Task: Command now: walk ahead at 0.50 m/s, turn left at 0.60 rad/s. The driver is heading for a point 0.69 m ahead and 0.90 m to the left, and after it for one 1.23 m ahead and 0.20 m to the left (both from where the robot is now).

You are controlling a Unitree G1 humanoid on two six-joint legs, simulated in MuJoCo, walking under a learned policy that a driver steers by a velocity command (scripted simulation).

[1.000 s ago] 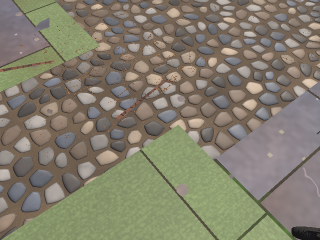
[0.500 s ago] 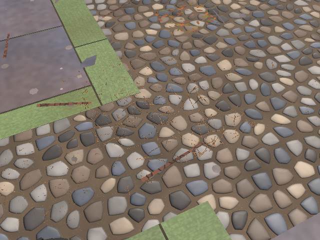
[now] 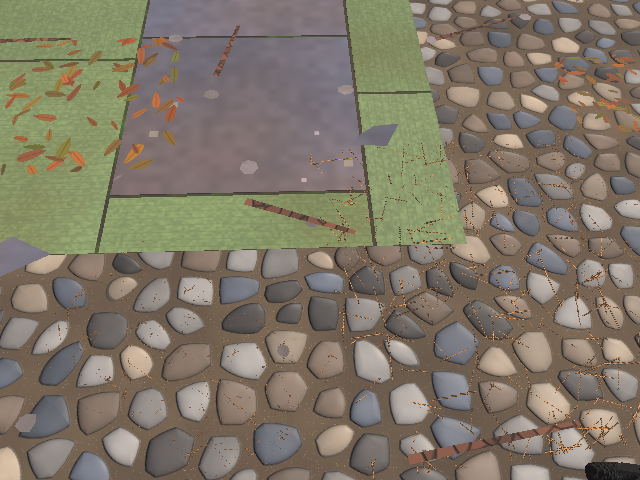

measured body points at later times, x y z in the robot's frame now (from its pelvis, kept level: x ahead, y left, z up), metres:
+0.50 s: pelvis +0.30 -0.04 +0.01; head +0.33 -0.03 +0.45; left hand +0.45 +0.25 -0.08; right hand +0.38 -0.31 -0.12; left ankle +0.12 +0.07 -0.65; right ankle +0.40 -0.12 -0.72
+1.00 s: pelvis +0.57 +0.06 +0.00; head +0.61 +0.08 +0.45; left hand +0.50 +0.34 -0.13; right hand +0.86 -0.11 -0.07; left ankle +0.65 +0.17 -0.72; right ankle +0.42 -0.12 -0.68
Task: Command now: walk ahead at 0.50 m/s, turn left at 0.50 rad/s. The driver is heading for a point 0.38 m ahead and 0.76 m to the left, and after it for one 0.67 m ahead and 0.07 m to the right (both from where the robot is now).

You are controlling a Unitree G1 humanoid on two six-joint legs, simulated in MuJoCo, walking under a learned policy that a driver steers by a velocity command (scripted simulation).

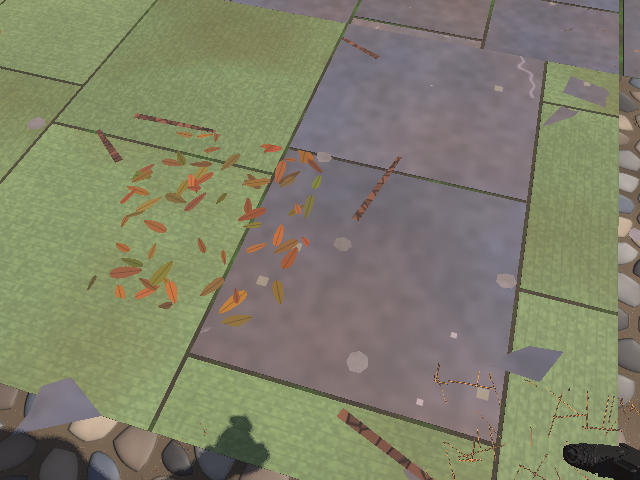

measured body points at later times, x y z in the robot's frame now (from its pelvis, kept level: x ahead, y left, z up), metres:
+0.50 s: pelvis +0.30 -0.02 +0.01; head +0.32 -0.01 +0.46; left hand +0.43 +0.28 -0.06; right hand +0.42 -0.28 -0.11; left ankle +0.12 +0.07 -0.66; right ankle +0.41 -0.10 -0.72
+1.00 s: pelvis +0.52 +0.13 +0.00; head +0.55 +0.16 +0.45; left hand +0.38 +0.39 -0.13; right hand +0.85 +0.04 -0.07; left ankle +0.56 +0.25 -0.72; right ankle +0.44 -0.10 -0.65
